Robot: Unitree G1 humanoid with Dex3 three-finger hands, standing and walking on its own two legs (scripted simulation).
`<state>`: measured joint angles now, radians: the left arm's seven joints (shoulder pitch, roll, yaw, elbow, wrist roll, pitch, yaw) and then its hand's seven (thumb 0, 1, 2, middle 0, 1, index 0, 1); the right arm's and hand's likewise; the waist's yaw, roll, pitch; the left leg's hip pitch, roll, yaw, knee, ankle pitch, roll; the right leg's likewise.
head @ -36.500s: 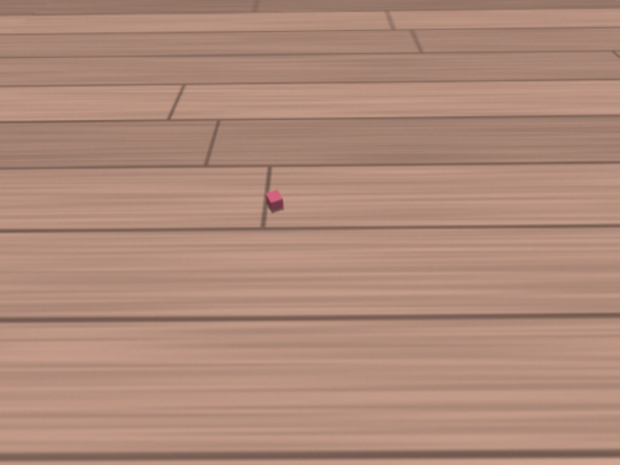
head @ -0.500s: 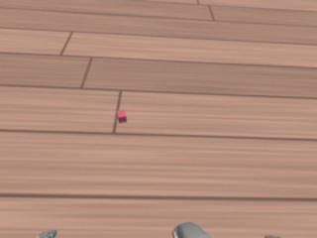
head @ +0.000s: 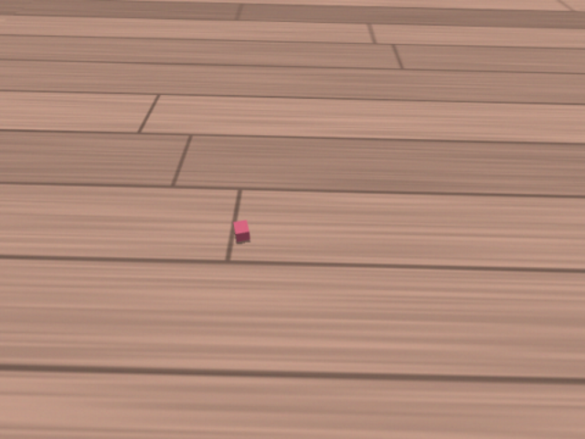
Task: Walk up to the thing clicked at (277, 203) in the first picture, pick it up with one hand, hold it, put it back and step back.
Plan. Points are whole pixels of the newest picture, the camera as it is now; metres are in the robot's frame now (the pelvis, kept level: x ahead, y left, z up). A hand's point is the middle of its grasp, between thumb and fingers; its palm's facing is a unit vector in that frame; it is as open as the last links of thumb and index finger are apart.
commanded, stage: step back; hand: left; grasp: from above
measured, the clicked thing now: (241, 230) +1.07 +0.25 -0.73
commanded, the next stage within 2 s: stand in 0.54 s
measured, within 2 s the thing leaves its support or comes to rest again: neither
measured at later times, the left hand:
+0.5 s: hand out of the picture +0.15 +0.22 -0.14, palm faces +0.00 -0.93 -0.36, open 7.4 cm
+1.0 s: hand out of the picture +0.12 +0.23 -0.13, palm faces +0.01 -0.94 -0.34, open 7.4 cm
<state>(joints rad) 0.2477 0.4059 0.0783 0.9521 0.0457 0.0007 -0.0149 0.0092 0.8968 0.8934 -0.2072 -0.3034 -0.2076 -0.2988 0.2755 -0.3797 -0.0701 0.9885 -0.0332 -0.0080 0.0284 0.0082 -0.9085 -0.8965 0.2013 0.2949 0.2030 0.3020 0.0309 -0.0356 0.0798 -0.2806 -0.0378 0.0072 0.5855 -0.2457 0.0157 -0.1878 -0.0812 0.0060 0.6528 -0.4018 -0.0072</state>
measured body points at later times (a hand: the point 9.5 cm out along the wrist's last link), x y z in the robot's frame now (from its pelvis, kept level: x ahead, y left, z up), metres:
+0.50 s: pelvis +0.04 -0.03 +0.00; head +0.06 -0.04 +0.45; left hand +0.15 +0.27 -0.12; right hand +0.12 -0.34 -0.13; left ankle +0.03 +0.10 -0.72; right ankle +0.08 -0.15 -0.73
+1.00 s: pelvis +0.03 -0.03 +0.02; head +0.03 -0.03 +0.47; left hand +0.12 +0.27 -0.11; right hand +0.13 -0.33 -0.11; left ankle +0.03 +0.10 -0.73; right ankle +0.08 -0.15 -0.73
